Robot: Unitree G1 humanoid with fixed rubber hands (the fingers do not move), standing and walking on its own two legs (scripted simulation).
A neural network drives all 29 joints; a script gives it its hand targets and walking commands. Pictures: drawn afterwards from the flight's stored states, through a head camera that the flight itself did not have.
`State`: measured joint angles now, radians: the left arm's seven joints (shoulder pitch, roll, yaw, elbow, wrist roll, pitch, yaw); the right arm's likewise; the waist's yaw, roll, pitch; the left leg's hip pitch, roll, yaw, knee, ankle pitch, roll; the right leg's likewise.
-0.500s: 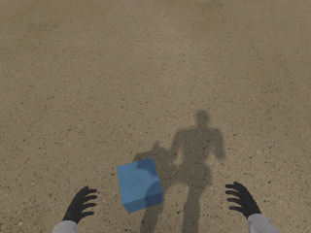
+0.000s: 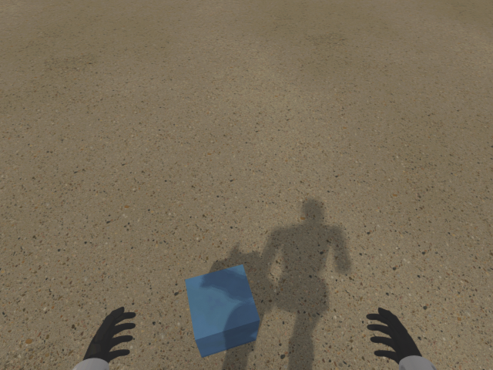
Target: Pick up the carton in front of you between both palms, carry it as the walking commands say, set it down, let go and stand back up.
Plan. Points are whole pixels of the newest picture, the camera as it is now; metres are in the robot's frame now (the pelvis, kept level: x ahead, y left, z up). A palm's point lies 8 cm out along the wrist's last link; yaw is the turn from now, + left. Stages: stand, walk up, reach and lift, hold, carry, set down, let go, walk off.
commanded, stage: stand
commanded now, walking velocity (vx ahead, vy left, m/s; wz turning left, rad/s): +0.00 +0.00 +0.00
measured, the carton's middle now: (222, 311) +0.41 +0.08 -0.64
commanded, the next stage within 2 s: none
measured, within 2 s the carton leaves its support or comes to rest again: neither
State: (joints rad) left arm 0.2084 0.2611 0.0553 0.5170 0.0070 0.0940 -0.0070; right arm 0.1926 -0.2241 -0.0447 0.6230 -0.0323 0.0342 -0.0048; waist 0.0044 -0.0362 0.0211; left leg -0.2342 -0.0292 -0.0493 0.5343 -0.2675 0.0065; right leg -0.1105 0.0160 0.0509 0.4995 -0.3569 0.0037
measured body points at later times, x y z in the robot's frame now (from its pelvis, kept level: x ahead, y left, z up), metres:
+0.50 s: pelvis +0.00 +0.02 +0.00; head -0.01 +0.04 +0.45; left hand +0.12 +0.30 -0.11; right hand +0.11 -0.26 -0.09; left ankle +0.01 +0.12 -0.73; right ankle -0.05 -0.12 -0.73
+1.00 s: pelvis -0.02 +0.02 +0.00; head -0.02 +0.04 +0.45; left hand +0.08 +0.31 -0.12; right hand +0.08 -0.28 -0.10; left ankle +0.01 +0.12 -0.73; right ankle -0.05 -0.12 -0.73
